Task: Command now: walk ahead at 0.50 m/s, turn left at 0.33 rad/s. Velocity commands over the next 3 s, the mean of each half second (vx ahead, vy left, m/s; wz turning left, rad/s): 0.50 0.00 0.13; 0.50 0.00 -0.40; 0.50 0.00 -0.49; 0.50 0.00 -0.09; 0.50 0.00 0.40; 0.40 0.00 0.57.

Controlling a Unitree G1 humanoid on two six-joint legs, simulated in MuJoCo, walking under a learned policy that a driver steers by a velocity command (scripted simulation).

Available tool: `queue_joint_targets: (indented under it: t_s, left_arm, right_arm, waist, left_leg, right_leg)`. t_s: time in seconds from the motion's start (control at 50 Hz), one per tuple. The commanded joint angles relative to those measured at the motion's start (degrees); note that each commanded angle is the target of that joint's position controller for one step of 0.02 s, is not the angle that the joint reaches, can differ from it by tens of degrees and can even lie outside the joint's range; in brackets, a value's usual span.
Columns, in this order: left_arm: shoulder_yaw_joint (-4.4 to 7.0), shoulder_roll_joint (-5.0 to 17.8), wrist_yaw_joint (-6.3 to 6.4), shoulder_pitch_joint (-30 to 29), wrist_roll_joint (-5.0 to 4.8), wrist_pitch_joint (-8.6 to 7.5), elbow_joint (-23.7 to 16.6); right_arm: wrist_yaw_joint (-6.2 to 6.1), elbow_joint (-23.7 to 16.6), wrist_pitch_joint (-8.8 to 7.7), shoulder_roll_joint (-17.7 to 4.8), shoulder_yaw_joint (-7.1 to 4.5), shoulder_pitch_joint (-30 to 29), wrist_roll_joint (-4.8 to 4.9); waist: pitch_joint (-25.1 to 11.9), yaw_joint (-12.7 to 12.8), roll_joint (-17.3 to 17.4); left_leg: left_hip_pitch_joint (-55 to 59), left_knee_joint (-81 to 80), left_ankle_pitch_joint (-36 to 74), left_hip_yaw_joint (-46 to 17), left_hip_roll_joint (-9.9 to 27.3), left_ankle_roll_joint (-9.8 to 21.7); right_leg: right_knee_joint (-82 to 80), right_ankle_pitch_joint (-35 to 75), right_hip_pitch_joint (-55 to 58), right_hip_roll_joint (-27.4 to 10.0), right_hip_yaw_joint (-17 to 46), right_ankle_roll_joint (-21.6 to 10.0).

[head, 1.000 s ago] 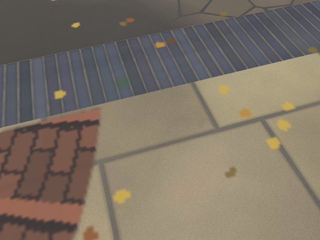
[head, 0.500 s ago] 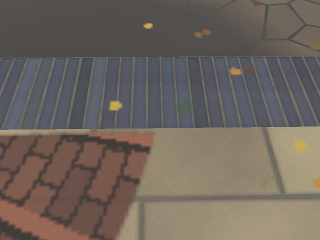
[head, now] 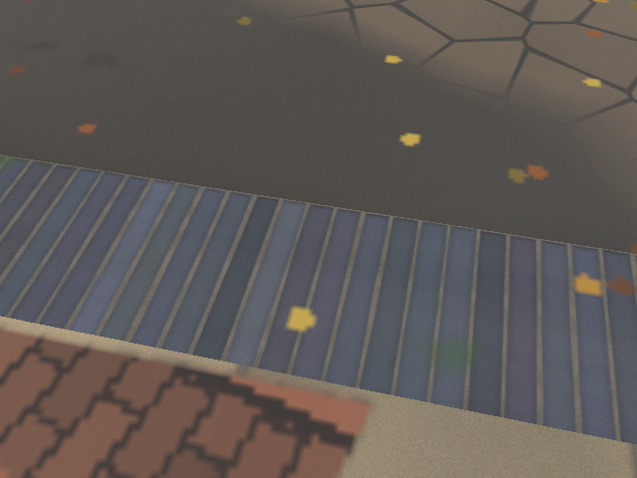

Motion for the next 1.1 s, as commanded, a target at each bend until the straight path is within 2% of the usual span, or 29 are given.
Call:
queue_joint_targets:
  t_s: [0.02,0.06,0.16,0.22,0.3,0.34,0.38,0.4,0.42,0.44,0.46,0.48,0.5,0.54,0.6,0.72,0.78,0.84,0.86,0.88,0.92,0.94,0.96,0.98,1.0,1.02,1.04,1.06,1.1]
  left_arm:
    - [1.42,5.8,0.24,5.2,0.65,0.02,-0.8]
    - [1.33,5.4,0.23,5.7,0.01,-0.32,0.3]
    - [2.24,9.2,0.65,7.5,-0.99,0.19,2.5]
    - [2.26,10.2,0.73,10.0,-1.52,0.86,4.0]
    - [2.39,11.1,0.79,13.2,-2.07,1.95,6.3]
    - [2.65,12.1,1.08,12.6,-2.19,2.6,6.8]
    - [1.95,10.7,1.43,12.0,-1.94,2.89,6.7]
    - [0.41,7.2,1.56,11.9,-0.02,2.59,4.9]
    - [-1.09,2.1,1.22,18.1,-0.58,1.46,4.2]
    - [0.4,8.5,0.86,14.2,-2.0,0.79,4.9]
    - [1.01,10.1,0.61,9.6,-3.03,0.46,3.4]
    - [0.94,9.3,0.83,7.7,-2.69,0.6,3.4]
    - [1.14,8.7,0.92,7.1,-1.91,1.02,3.5]
    - [1.05,6.6,0.96,9.6,-2.05,2.48,4.4]
    - [1.04,5.0,1.28,7.5,-1.99,3.83,3.7]
    - [0.39,3.2,-0.23,-1.6,-1.37,3.28,0.8]
    - [-0.16,2.3,-1.22,-7.1,-1.42,3.22,-2.0]
    - [-0.06,2.8,-2.44,-9.9,-1.52,3.22,-4.7]
    - [-1.08,2.3,-2.7,-2.7,6.09,3.07,-1.9]
    - [0.06,4.2,-2.75,-1.6,5.81,3.14,-2.3]
    - [1.28,7.7,-2.29,-1.4,3.09,2.13,-2.9]
    - [2.03,9.3,-1.69,4.1,2.13,1.47,-1.4]
    - [2.6,10.6,-0.25,16.5,1.45,1.65,1.5]
    - [2.79,12.2,0.53,27.0,2.61,2.11,5.1]
    - [3.02,11.9,0.28,32.6,3.75,1.08,8.6]
    - [3.8,12.9,0.28,27.5,2.98,-0.22,8.7]
    - [2.39,8.9,-0.07,21.8,2.17,-0.94,8.6]
    - [0.62,4.5,-0.64,16.6,1.9,-1.25,8.0]
    - [-0.79,2.1,-1.34,7.9,2.21,-1.13,5.0]
  right_arm:
    - [0.3,-6.0,-1.42,-5.8,-1.58,-4.0,-0.54]
    - [0.7,-5.8,-1.33,-3.7,-1.11,-3.4,-0.33]
    - [1.42,-8.0,-2.03,-1.1,0.42,-11.2,-0.99]
    - [2.06,-8.9,-2.58,-1.0,0.69,-16.3,-0.56]
    - [2.86,-10.8,-2.87,-2.2,0.37,-20.9,-0.07]
    - [3.02,-10.4,-3.02,-3.7,-0.31,-18.6,-0.26]
    - [2.32,-6.4,-2.82,-7.7,-2.6,-5.2,-0.9]
    - [1.5,-4.7,-2.37,-12.4,-3.83,5.3,-1.54]
    - [1.87,-4.1,-2.19,-15.1,-3.99,5.8,-1.52]
    - [2.02,-4.5,-2.27,-9.4,-2.63,4.7,-1.05]
    - [2.0,-4.6,-2.54,-7.6,-1.89,1.1,-0.95]
    - [2.12,-4.8,-2.77,-6.3,-1.42,-2.4,-1.25]
    - [2.31,-4.7,-3.08,-4.7,-1.07,-4.9,-1.58]
    - [2.36,-3.9,-4.13,-3.7,-1.05,-6.9,-2.01]
    - [1.92,-1.8,-5.21,-4.6,-1.56,-6.5,-2.36]
    - [0.71,0.9,-4.89,-6.5,-1.95,-4.6,-2.05]
    - [0.36,3.1,-3.89,-7.4,-2.31,-0.9,-1.45]
    - [0.05,4.4,-2.23,-8.4,-2.69,0.5,-0.8]
    - [3.2,7.3,-4.51,-0.9,1.09,5.9,-10.15]
    - [3.86,7.4,-5.44,-3.4,-0.05,4.2,-9.41]
    - [3.85,6.9,-5.59,-10.3,-1.58,1.0,-7.27]
    - [4.05,7.8,-5.37,-10.9,-1.27,3.6,-8.41]
    - [4.26,6.6,-5.51,-5.7,0.89,8.9,-9.32]
    - [6.38,7.3,-5.68,-1.7,2.91,9.3,-10.1]
    - [6.86,3.6,-5.71,-2.9,2.12,-4.7,-6.13]
    - [5.94,1.0,-6.28,-3.3,2.16,-11.4,-4.92]
    - [4.28,0.4,-6.41,-5.3,1.83,-11.1,-6.33]
    - [2.98,0.7,-6.12,-4.3,2.14,-9.0,-7.78]
    - [1.57,0.7,-4.59,-1.4,3.17,-6.1,-7.71]
  waist:
    - [-0.8,2.7,-6.2]
    - [-1.3,1.8,-7.7]
    - [0.3,3.5,-5.8]
    - [1.1,5.4,-6.0]
    - [2.5,5.8,-6.6]
    - [1.2,3.4,-7.1]
    - [-7.2,-3.6,-5.4]
    - [-16.0,-7.2,2.9]
    - [-21.4,-3.1,16.7]
    - [-16.9,-5.2,9.0]
    - [-9.4,-4.6,6.6]
    - [-5.9,-2.7,2.7]
    - [-3.0,-1.2,2.4]
    - [-2.2,1.3,4.0]
    - [0.2,1.8,2.1]
    - [3.0,-1.1,0.5]
    - [4.8,-3.3,-0.5]
    - [4.8,-3.2,0.3]
    - [0.6,0.2,3.1]
    - [2.1,1.3,4.1]
    - [-1.3,4.3,1.1]
    - [-5.2,5.5,1.1]
    - [-19.0,6.8,-4.9]
    - [-25.3,11.7,-9.7]
    - [-14.8,16.4,-4.0]
    - [-3.9,14.8,-5.7]
    - [-2.9,11.0,-5.7]
    - [-2.0,6.4,-4.6]
    - [-0.8,0.0,-4.1]
  left_leg:
    - [-19.2,1.5,6.0,-1.1,7.0,-0.2]
    - [-17.4,-2.9,6.4,0.9,7.8,-0.5]
    - [-17.4,-19.8,17.3,4.3,9.1,-1.7]
    - [-13.2,-28.6,24.4,6.3,7.5,-1.9]
    - [-11.9,-34.0,22.7,6.7,6.2,-0.1]
    - [-6.8,-36.6,20.1,7.8,4.9,1.7]
    - [13.8,-38.7,21.3,8.8,3.7,4.7]
    - [30.6,-37.0,23.1,-5.3,16.1,8.7]
    - [42.8,-44.8,9.8,-30.8,26.0,16.9]
    - [39.2,-47.9,2.2,-30.5,24.8,15.0]
    - [32.1,-49.1,4.6,-22.1,23.1,12.9]
    - [25.1,-50.6,10.0,-16.1,20.8,11.7]
    - [19.9,-52.6,14.3,-11.5,18.8,11.1]
    - [13.9,-56.1,19.3,-5.5,17.2,10.6]
    - [11.9,-58.6,25.8,1.2,17.2,10.7]
    - [14.2,-60.1,29.9,12.2,15.5,8.0]
    - [20.4,-58.7,32.2,14.3,17.4,7.5]
    - [27.0,-53.8,41.6,16.0,19.3,6.6]
    - [31.0,-54.7,47.7,13.7,23.0,10.0]
    - [33.9,-51.9,54.3,15.8,22.6,9.9]
    - [31.0,-42.0,67.8,21.0,18.6,7.8]
    - [22.7,-32.1,69.4,22.0,16.7,6.0]
    - [0.2,-14.5,54.8,21.1,12.5,0.8]
    - [-14.4,-0.7,-1.6,15.4,2.5,-3.0]
    - [-26.9,9.8,-5.6,4.4,0.3,-2.1]
    - [-33.0,12.7,-3.4,0.7,4.3,-1.4]
    - [-28.3,9.9,-1.1,-0.4,6.6,-0.7]
    - [-22.6,6.0,2.0,-0.1,8.3,0.3]
    - [-12.5,0.3,2.5,1.1,9.6,-0.3]
  right_leg:
    - [-15.9,-1.8,17.0,-16.3,21.3,-9.5]
    - [-17.7,3.4,15.5,-15.0,17.3,-10.4]
    - [-21.0,10.6,14.9,-14.6,9.9,-11.2]
    - [-20.7,12.0,14.6,-13.4,6.0,-9.8]
    - [-18.5,13.5,19.4,-16.3,6.5,-8.7]
    - [-14.5,21.1,21.2,-16.9,5.9,-7.4]
    - [1.9,31.5,16.3,-12.5,1.3,-4.6]
    - [21.0,13.4,4.1,-8.9,-1.5,-2.1]
    - [37.2,-22.5,-15.2,0.1,1.2,0.4]
    - [43.0,-23.0,-21.6,-3.1,6.8,-0.3]
    - [42.8,-17.4,-23.8,-5.3,6.0,-0.9]
    - [40.5,-12.4,-21.6,-7.7,5.1,-0.6]
    - [37.7,-9.1,-19.7,-9.0,5.2,-0.1]
    - [36.0,-5.4,-14.5,-10.2,5.9,0.8]
    - [32.3,0.1,-17.2,-9.8,7.4,2.1]
    - [14.1,16.3,-17.0,-8.0,3.7,1.8]
    - [8.7,15.6,-19.3,-7.6,1.7,0.4]
    - [6.0,8.5,-20.4,-6.2,-1.2,-1.5]
    - [5.4,7.2,-16.5,-5.7,2.0,-3.3]
    - [5.8,2.6,-16.4,-4.3,1.5,-4.1]
    - [1.4,3.3,-3.8,2.5,-5.5,-7.2]
    - [3.8,8.3,10.8,4.3,-4.5,-9.4]
    - [9.9,11.7,42.0,-2.6,10.3,-17.8]
    - [-0.2,15.3,57.2,-14.5,34.7,-26.0]
    - [-6.8,10.9,53.9,-16.0,38.4,-21.4]
    - [-8.2,9.0,42.9,-15.7,33.1,-18.4]
    - [-9.2,9.0,33.0,-14.5,29.6,-18.0]
    - [-11.2,10.1,23.4,-13.2,26.1,-17.7]
    - [-16.7,9.4,7.4,-12.1,24.0,-17.9]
